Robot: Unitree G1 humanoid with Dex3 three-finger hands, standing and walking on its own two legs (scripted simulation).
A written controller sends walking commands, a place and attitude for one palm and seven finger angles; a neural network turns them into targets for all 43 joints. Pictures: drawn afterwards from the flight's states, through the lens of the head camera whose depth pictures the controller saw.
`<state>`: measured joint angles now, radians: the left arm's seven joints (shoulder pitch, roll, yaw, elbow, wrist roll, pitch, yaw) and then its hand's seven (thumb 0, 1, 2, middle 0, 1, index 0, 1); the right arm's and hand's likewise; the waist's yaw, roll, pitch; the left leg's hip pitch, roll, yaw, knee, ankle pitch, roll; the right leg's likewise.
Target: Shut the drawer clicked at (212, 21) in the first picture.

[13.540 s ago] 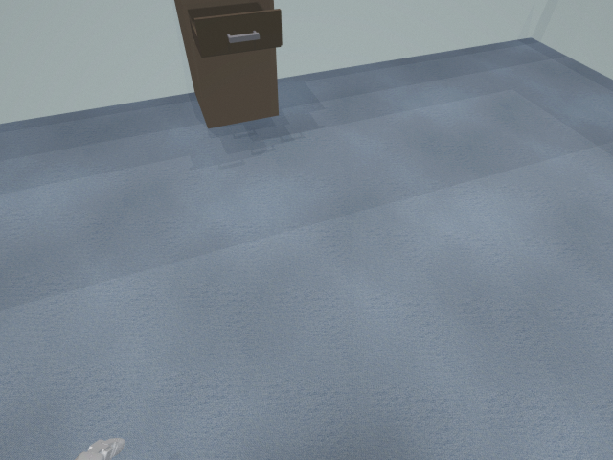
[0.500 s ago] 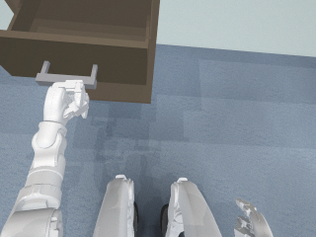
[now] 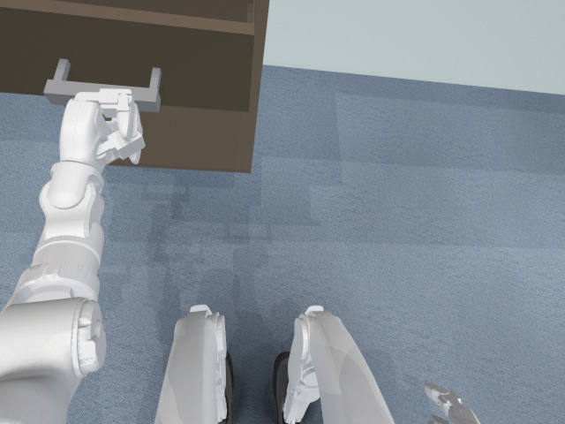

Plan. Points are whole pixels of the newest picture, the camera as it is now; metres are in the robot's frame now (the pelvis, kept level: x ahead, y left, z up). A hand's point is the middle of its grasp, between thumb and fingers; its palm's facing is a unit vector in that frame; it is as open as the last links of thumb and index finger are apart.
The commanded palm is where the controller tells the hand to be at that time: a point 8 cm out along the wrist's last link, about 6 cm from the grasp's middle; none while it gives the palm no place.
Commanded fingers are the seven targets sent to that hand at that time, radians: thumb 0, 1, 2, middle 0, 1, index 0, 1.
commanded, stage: push the drawer shut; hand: left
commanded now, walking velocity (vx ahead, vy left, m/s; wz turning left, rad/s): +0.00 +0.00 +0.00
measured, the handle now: (107, 83) +0.56 +0.24 +0.02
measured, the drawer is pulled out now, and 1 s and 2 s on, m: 0.15 0.03 0.00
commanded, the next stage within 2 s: pull the fist back off the drawer in 1.28 s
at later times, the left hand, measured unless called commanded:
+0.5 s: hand (145, 90) +0.56 +0.19 +0.02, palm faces -0.03 -1.00 -0.05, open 3.0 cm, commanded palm +0.57 +0.20 +0.02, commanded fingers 0.00 0.90 0.90 -1.40 -1.60 -1.40 -1.60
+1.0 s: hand (149, 62) +0.61 +0.19 +0.02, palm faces -0.01 -1.00 -0.04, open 3.2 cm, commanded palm +0.63 +0.18 +0.02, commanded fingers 0.00 0.90 0.90 -1.40 -1.60 -1.40 -1.60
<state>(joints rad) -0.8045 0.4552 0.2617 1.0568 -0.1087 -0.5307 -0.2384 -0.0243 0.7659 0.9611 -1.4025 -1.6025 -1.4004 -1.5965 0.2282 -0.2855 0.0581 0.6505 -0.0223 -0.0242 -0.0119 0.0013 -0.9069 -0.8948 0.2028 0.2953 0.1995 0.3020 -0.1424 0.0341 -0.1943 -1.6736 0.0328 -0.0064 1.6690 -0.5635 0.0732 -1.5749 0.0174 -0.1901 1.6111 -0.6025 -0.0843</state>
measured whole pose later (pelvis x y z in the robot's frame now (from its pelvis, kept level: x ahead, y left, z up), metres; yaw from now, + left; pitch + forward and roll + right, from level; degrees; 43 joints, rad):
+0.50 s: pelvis +0.01 +0.00 -0.01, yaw -2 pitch +36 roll -8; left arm -1.03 0.58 0.36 1.17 -0.03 -0.46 -0.22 0.00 0.77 0.94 -1.40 -1.60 -1.40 -1.60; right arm 0.29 -0.27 0.09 0.64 -0.05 0.02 0.02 0.00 -0.91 -0.89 0.20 0.30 0.20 0.30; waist -0.22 0.05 -0.17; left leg -1.75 0.05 -0.01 1.69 -0.58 0.08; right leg -1.65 0.04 -0.19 1.62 -0.60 -0.08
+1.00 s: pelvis +0.01 +0.00 -0.01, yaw -3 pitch +38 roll -9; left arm -1.20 0.70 0.38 1.21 0.03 -0.36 -0.22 0.05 0.76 0.94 -1.40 -1.60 -1.40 -1.60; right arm 0.29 -0.26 0.12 0.62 -0.06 0.05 0.03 0.00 -0.91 -0.89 0.20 0.30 0.20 0.30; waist -0.28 0.04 -0.14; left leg -1.81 0.06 -0.04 1.72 -0.58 0.07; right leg -1.70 0.05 -0.21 1.63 -0.60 -0.09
